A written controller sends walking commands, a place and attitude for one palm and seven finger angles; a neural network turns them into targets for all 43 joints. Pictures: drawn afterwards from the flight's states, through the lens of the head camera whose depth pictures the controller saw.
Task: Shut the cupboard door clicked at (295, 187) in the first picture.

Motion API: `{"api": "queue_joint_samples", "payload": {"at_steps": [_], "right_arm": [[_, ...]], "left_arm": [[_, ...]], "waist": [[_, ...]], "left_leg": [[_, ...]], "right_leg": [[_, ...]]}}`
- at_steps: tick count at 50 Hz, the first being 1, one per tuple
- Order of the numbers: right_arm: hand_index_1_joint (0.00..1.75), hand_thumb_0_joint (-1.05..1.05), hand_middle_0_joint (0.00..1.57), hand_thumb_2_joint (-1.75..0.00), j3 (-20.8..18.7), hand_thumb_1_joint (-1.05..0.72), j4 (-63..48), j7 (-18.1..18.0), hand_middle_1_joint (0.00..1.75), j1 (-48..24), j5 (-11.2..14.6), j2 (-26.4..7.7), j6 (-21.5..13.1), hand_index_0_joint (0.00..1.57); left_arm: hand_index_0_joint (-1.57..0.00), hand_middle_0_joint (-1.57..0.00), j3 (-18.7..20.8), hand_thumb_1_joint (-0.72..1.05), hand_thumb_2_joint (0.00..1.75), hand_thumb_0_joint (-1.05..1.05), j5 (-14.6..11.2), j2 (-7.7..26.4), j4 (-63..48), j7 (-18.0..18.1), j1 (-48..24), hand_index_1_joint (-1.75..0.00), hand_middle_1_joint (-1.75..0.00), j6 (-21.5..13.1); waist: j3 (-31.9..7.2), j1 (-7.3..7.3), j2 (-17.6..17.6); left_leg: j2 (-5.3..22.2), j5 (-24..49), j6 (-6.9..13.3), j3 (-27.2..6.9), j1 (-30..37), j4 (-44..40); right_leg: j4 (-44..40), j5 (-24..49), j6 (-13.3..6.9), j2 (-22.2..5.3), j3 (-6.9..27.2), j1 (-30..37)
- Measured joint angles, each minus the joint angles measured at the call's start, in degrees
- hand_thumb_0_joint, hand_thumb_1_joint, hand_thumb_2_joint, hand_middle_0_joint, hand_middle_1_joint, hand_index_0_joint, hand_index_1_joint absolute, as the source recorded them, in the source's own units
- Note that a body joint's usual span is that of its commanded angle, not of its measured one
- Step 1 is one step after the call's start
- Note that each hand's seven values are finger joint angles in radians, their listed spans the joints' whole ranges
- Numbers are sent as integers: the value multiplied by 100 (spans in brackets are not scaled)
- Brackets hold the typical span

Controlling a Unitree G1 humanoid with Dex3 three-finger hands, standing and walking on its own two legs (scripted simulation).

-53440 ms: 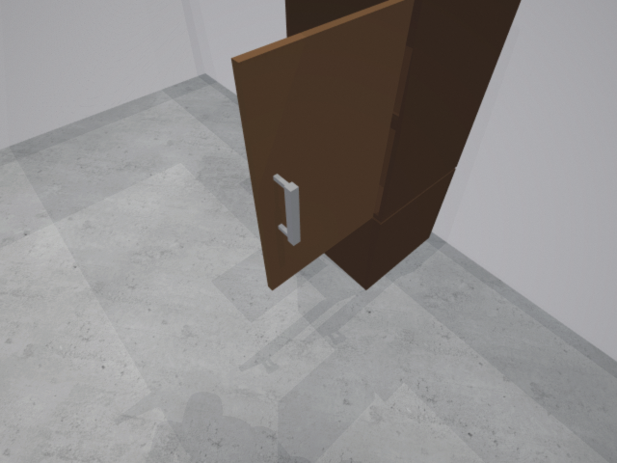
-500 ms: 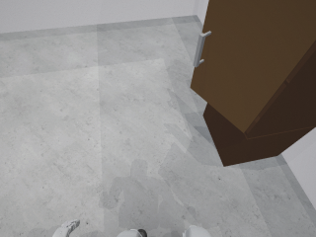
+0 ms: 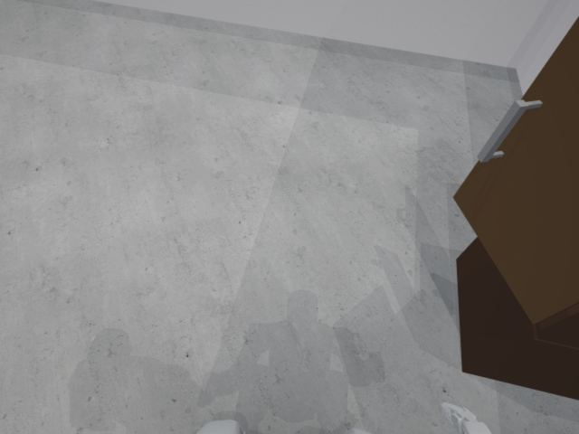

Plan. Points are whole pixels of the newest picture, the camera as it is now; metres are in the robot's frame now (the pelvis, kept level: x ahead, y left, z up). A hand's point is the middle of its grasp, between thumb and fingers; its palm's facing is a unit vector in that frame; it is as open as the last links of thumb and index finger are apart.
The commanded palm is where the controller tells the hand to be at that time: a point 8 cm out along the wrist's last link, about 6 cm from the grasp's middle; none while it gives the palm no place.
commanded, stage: walk to a spot facing it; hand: left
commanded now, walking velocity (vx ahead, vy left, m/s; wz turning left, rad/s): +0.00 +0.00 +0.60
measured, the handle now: (508, 132) +0.72 -0.43 -0.04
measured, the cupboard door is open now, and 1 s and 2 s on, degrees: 26 26 26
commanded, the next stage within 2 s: turn to face it in 1.72 s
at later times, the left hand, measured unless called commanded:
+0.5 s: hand out of the picture +0.02 +0.16 -0.14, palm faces +0.30 -0.92 -0.25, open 7.4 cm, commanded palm none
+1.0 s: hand out of the picture +0.07 +0.21 -0.13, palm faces +0.54 -0.79 -0.28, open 7.4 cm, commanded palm none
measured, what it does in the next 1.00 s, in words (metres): steps on the spot, turning left: right foot, then left foot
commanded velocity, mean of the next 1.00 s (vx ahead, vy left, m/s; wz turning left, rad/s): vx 0.17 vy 0.00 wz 0.60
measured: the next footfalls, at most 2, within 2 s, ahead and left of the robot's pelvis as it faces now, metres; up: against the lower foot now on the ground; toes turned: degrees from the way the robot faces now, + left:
right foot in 0.26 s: +0.08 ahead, -0.15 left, +0.00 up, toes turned +5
left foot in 0.60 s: -0.02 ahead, +0.08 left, +0.00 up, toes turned +27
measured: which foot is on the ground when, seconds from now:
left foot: down 0.00-0.26, up 0.28-0.58, down 0.60-0.96, up 0.98-1.00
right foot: up 0.00-0.24, down 0.26-0.60, up 0.62-0.94, down 0.96-1.00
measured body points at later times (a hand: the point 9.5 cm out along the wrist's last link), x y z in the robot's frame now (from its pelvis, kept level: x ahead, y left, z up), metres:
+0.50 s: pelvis +0.00 -0.05 +0.02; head +0.05 -0.05 +0.46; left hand +0.00 +0.21 -0.12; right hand +0.15 -0.27 -0.13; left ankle -0.06 +0.07 -0.66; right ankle +0.04 -0.15 -0.72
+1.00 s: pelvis +0.09 -0.03 +0.00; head +0.12 -0.04 +0.45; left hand +0.04 +0.25 -0.11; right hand +0.21 -0.25 -0.16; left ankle -0.05 +0.05 -0.69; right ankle +0.20 -0.10 -0.72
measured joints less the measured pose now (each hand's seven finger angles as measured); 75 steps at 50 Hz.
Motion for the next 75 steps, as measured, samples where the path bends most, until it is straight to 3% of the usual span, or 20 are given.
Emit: {"api": "queue_joint_samples", "payload": {"at_steps": [5,12,15,18,20,25,30,31,33,37,40,45,48,50,54,59,64,69,71,75], "right_arm": [[30,0,20,-90,95,-91,-16,-147,30,79,-35,100,-38,20],[30,0,20,-90,57,-90,73,-124,30,263,-47,49,127,20],[30,0,20,-90,-70,-90,114,-96,30,295,-7,-56,199,20],[30,0,20,-90,-167,-91,212,-50,30,290,-25,-138,262,20],[30,0,20,-90,-178,-91,234,-9,30,310,-17,-115,269,20],[30,0,20,-90,-116,-91,272,27,30,399,16,31,242,20],[30,0,20,-90,-9,-91,224,34,30,505,16,128,114,20],[30,0,20,-90,-5,-91,198,33,30,538,-13,128,51,20],[30,0,20,-90,35,-91,213,-10,30,571,-56,212,-56,20],[30,0,20,-90,128,-91,252,-122,30,894,-64,306,-227,20],[30,0,20,-90,162,-90,378,-156,30,1126,-51,308,-282,20],[30,0,20,-90,119,-90,625,-127,30,1372,-62,234,-238,20],[30,0,20,-90,65,-90,714,-112,30,1519,-29,176,-182,20],[30,0,20,-90,-1,-90,811,-104,30,1440,-5,88,-105,20],[30,1,20,-90,-123,-91,829,-28,30,1104,-68,-62,-30,20],[30,1,19,-90,-170,-91,574,68,30,704,-55,-56,-50,19],[30,0,19,-90,-119,-91,373,148,30,222,-59,-28,-62,19],[30,0,19,-90,-28,-91,121,187,30,-265,-70,8,-165,19],[30,0,19,-90,24,-91,-66,180,30,-352,-93,-41,-310,19],[30,0,20,-90,122,-91,-137,-16,30,-291,-36,73,-472,20]], "left_arm": [[-20,-20,70,91,89,1,-17,106,67,1,-206,-30,-30,183],[-20,-20,36,91,89,1,-15,31,-240,-83,-303,-30,-30,0],[-20,-20,-22,91,89,0,50,-87,-313,-47,-294,-30,-30,-148],[-20,-20,-74,91,89,0,58,-264,-287,-2,-244,-30,-30,-130],[-20,-20,-93,91,89,0,71,-328,-236,18,-215,-30,-30,-96],[-20,-20,-118,91,89,0,78,-373,-174,2,-247,-30,-30,-126],[-21,-20,-47,90,89,0,40,-287,-124,-63,-152,-30,-30,-134],[-21,-20,-17,90,89,0,16,-256,-98,-91,-116,-30,-30,-92],[-20,-20,46,90,89,0,32,-135,17,-124,-107,-30,-30,44],[-20,-20,117,91,89,1,47,-7,197,-215,-189,-30,-30,77],[-20,-20,110,91,89,1,22,14,154,-266,-298,-30,-30,-1],[-20,-20,78,91,89,1,-3,-9,-22,-323,-509,-30,-29,-103],[-20,-20,45,91,89,1,12,4,-180,-345,-533,-30,-30,-288],[-20,-20,14,91,89,0,32,-86,-221,-270,-580,-30,-30,-428],[-20,-20,-45,91,89,0,49,-319,-80,-140,-354,-30,-30,-460],[-20,-20,-83,91,89,0,59,-484,267,-91,26,-30,-30,-516],[-20,-20,-80,91,89,0,68,-476,513,-93,365,-30,-30,-573],[-20,-20,-50,91,89,0,72,-351,697,-120,756,-30,-30,-520],[-20,-20,-33,91,89,0,38,-331,769,-162,973,-30,-30,-440],[-20,-20,20,91,89,1,29,-111,777,-175,640,-30,-30,-159]], "waist": [[6,35,61],[-174,-41,416],[-169,-64,576],[-147,-103,636],[-158,-163,560],[-142,-179,272],[-248,-90,97],[-304,-108,107],[-307,-89,-13],[-379,-139,0],[-389,-169,122],[-401,-237,335],[-459,-275,414],[-380,-250,522],[-403,-261,568],[-446,-267,414],[-276,-51,280],[-57,225,126],[-97,229,174],[16,218,81]], "left_leg": [[-45,142,-65,-322,65,-195],[-36,211,-272,-832,-53,-151],[-152,-712,-174,-934,-570,1175],[-167,-794,-179,-679,-1048,2855],[-85,-711,-233,-457,-1077,3090],[68,-901,-291,-62,-533,1808],[103,-659,-98,110,269,-81],[100,-180,-17,32,223,-209],[33,-114,74,6,144,34],[-49,-79,73,-178,444,-421],[-68,93,63,-360,738,-863],[-50,9,-36,-630,1024,-1059],[-57,-513,-2,-831,842,-389],[-85,-1078,98,-859,279,1135],[64,-383,78,-434,-866,3231],[366,297,-71,-111,-1492,2915],[492,429,-46,119,-1516,1538],[327,183,198,416,-1015,334],[234,545,382,417,-703,-120],[33,388,463,363,-635,306]], "right_leg": [[1089,148,112,299,608,-732],[-911,911,80,534,667,-271],[-1097,1243,-274,493,434,-174],[-1278,1209,-315,392,216,11],[-1495,1295,-301,304,91,134],[-1756,1385,-277,56,-285,303],[-1309,1102,-134,-166,-672,175],[-948,692,-51,-165,-645,18],[-47,148,-3,-39,-139,-376],[973,646,47,202,452,-998],[746,963,107,262,618,-1165],[-618,1257,151,343,640,-934],[-1614,1429,41,449,544,-390],[-1394,1719,-179,416,337,-358],[-1704,1490,-272,302,-50,113],[-2574,1615,-223,222,-567,845],[-2864,1436,-75,154,-1061,1394],[-2397,858,217,-114,-1343,1714],[-1294,456,195,-337,-1206,1392],[1502,325,-4,-163,227,-103]]}}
